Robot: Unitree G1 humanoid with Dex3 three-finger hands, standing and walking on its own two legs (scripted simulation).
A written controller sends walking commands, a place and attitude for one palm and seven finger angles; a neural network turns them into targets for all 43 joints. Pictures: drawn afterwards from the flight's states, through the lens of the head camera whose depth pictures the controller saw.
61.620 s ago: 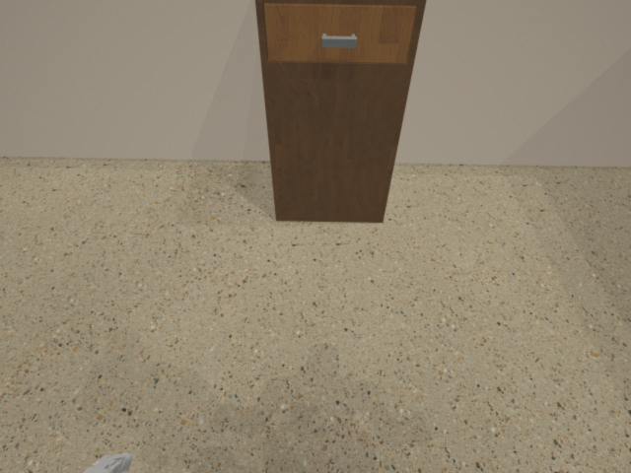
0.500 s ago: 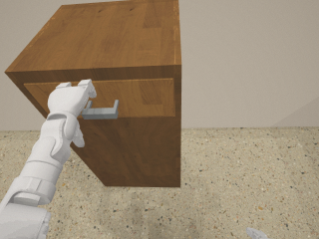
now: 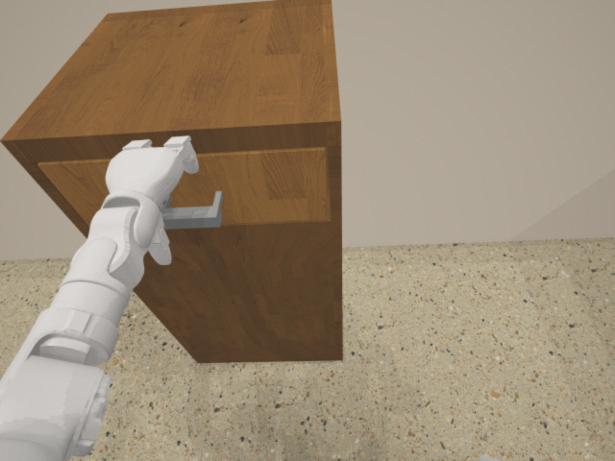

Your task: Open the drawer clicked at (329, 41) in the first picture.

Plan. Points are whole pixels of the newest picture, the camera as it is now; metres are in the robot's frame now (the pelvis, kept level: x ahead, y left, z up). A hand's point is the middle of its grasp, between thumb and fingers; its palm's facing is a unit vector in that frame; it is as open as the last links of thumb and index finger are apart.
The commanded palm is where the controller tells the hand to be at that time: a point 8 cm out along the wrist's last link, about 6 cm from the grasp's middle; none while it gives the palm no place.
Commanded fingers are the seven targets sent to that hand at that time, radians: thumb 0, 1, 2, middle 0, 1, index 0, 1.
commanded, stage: move the hooked fingers above the handle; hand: left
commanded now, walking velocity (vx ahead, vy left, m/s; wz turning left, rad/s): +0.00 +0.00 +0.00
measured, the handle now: (190, 207) +0.48 +0.22 +0.04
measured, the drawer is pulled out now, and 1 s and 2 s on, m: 0.00 0.00 0.00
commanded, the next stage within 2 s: none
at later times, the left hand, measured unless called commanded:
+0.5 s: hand (150, 198) +0.43 +0.24 +0.11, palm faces -0.01 -0.01 -1.00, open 13.7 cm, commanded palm +0.40 +0.23 +0.16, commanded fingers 0.00 -0.50 0.30 -0.30 -1.20 -0.30 -1.20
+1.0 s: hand (159, 204) +0.43 +0.23 +0.10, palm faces -0.03 -0.02 -1.00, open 13.7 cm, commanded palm +0.40 +0.23 +0.15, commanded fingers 0.00 -0.50 0.30 -0.30 -1.20 -0.30 -1.20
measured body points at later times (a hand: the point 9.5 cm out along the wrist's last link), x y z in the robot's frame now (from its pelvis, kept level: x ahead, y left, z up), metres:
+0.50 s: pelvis +0.00 +0.00 +0.00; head +0.04 -0.03 +0.45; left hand +0.43 +0.24 +0.17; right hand +0.13 -0.25 -0.14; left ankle -0.05 +0.10 -0.74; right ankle +0.03 -0.11 -0.74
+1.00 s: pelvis +0.01 +0.00 +0.00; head +0.05 -0.03 +0.45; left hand +0.42 +0.23 +0.16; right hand +0.14 -0.24 -0.14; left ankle -0.05 +0.10 -0.74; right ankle +0.03 -0.11 -0.74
